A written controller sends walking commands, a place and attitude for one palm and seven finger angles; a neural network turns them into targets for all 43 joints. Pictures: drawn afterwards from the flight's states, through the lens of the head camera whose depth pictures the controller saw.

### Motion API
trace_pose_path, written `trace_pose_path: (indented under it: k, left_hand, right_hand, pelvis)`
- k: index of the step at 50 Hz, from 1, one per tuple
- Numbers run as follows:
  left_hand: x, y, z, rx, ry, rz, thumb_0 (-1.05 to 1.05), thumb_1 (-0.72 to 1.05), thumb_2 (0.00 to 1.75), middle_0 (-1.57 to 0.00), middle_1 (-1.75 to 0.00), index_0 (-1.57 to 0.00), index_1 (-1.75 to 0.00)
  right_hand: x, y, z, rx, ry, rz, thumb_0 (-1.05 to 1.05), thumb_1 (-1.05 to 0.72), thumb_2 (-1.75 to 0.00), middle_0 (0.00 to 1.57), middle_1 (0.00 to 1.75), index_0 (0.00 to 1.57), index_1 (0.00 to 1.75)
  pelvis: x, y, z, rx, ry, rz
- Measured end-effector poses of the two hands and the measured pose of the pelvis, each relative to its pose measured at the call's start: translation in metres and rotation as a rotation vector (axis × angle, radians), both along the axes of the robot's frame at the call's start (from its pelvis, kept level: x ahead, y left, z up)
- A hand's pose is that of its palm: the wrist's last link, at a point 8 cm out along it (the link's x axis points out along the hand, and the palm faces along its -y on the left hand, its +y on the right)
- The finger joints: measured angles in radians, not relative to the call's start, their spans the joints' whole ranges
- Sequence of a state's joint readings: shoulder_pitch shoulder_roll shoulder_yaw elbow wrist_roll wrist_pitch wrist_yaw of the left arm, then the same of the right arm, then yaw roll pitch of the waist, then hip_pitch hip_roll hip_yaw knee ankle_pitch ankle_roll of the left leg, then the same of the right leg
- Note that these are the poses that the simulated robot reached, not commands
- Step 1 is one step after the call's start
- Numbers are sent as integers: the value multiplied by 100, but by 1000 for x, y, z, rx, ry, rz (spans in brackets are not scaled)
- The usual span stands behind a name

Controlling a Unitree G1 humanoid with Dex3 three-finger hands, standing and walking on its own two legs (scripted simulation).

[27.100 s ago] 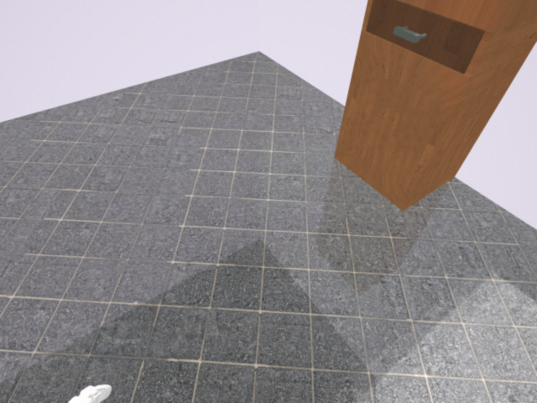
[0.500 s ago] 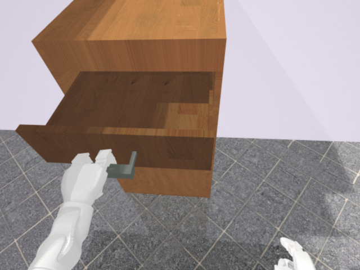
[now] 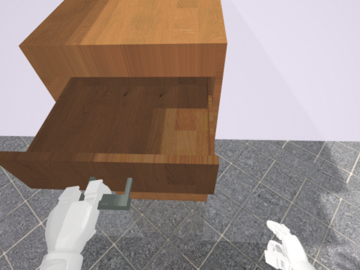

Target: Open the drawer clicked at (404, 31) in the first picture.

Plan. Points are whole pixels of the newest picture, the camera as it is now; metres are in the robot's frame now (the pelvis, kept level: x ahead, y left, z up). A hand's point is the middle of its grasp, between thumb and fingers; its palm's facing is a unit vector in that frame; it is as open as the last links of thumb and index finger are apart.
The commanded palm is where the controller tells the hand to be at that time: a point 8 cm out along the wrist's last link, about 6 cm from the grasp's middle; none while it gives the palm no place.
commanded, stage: pull the drawer open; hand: left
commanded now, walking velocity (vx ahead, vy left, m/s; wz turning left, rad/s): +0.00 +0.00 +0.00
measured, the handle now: (107, 191) +0.26 +0.19 +0.04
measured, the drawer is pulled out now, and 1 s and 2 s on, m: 0.27 0.29 0.29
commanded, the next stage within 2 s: open the thumb to release the handle in 0.60 s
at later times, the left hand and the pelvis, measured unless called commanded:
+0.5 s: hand (84, 230) +0.19 +0.22 +0.01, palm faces +0.02 -0.10 -0.99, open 5.5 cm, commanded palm +0.17 +0.21 +0.07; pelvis +0.00 -0.01 -0.01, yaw +3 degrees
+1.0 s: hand (80, 227) +0.19 +0.23 +0.02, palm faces +0.03 -0.07 -1.00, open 7.7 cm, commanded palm +0.18 +0.24 +0.07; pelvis -0.03 -0.02 +0.00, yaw +2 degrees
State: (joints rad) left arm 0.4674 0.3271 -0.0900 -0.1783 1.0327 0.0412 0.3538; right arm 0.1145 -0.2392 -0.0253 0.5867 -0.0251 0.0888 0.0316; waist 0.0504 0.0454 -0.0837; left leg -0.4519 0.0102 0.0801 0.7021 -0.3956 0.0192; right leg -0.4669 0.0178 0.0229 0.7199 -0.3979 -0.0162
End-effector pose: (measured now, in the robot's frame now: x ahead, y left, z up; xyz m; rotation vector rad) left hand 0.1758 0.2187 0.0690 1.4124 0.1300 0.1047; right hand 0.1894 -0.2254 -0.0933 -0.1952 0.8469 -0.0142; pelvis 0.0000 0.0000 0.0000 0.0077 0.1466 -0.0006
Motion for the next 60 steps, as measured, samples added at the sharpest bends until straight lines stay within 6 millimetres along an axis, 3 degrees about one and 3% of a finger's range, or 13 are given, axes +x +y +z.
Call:
trace_pose_path:
  k: [6,14,22,36,40,48,60]
  left_hand:
    - [-19,-1,0,5,0,1,4,76,80,-42,-135,-26,-129]
    - [-12,5,-4,53,-49,43,1,76,84,-42,-135,-33,-133]
    - [-8,3,-3,51,-25,84,1,76,84,-42,-135,-38,-135]
    - [-11,2,-2,39,-14,49,4,76,80,-42,-135,-37,-135]
    - [-8,11,0,117,-22,-3,3,72,80,-42,-135,-36,-135]
    - [-4,13,1,83,-28,-3,1,47,71,-39,-131,-41,-133]
    - [0,12,1,94,-23,3,0,-22,41,-34,-123,-40,-127]
  right_hand:
    - [31,14,-2,11,-28,70,1,-91,-90,20,30,20,30]
    - [45,33,-17,26,-7,120,1,-91,-90,20,30,20,30]
    - [32,31,-16,34,3,114,1,-91,-90,21,30,21,30]
    - [-5,-9,-6,-29,0,29,1,-91,-90,20,30,21,30]
    - [-13,-16,-8,-61,23,11,1,-91,-90,20,30,20,30]
    - [-23,-15,-14,-44,33,-33,1,-91,-90,20,30,20,30]
    - [-26,-5,-12,-26,31,-21,1,-91,-90,21,30,21,30]
  pelvis:
    - [10,2,-6,-5,26,9]
    - [10,-2,-12,-6,39,40]
    - [5,-9,-8,0,10,46]
    - [-15,-17,-4,7,-26,28]
    - [-21,-19,-4,8,-32,29]
    - [-28,-17,-1,6,-32,36]
    - [-33,-17,2,8,-40,39]
